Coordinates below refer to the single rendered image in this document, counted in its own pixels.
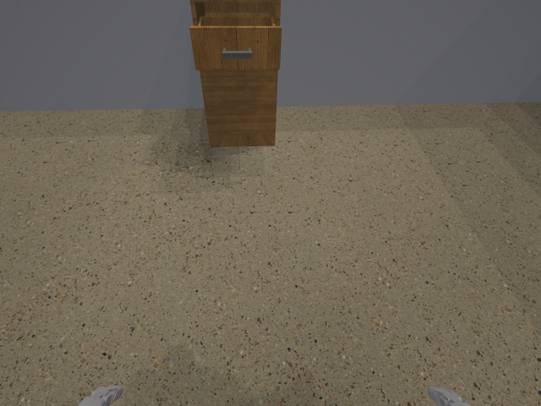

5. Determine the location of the cabinet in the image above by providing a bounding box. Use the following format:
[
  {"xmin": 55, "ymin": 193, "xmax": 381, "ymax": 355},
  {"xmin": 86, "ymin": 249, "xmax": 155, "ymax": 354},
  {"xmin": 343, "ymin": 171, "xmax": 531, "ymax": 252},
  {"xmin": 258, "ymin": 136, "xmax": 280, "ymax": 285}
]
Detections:
[{"xmin": 190, "ymin": 0, "xmax": 281, "ymax": 147}]

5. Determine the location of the robot right hand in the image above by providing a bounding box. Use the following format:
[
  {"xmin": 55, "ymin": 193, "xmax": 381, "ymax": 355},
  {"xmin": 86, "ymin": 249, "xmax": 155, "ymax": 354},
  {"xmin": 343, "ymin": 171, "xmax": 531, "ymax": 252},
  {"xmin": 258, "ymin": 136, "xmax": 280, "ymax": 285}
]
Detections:
[{"xmin": 428, "ymin": 387, "xmax": 471, "ymax": 406}]

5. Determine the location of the handle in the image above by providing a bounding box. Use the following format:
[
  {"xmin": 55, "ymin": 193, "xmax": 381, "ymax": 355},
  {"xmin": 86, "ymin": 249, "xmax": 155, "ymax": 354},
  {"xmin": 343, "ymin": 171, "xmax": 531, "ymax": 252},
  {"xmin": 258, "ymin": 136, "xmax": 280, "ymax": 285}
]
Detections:
[{"xmin": 222, "ymin": 48, "xmax": 252, "ymax": 59}]

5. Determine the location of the drawer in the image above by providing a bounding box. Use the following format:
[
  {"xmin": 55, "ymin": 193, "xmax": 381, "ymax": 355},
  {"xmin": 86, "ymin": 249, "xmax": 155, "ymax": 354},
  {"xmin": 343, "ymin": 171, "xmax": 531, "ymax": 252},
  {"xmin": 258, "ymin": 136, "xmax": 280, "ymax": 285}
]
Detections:
[{"xmin": 189, "ymin": 17, "xmax": 281, "ymax": 70}]

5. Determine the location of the robot left hand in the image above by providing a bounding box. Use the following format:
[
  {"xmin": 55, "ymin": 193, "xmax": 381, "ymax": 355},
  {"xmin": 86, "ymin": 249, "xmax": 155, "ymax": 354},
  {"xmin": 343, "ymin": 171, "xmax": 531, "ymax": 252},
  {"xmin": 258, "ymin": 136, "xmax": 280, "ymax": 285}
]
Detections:
[{"xmin": 78, "ymin": 386, "xmax": 123, "ymax": 406}]

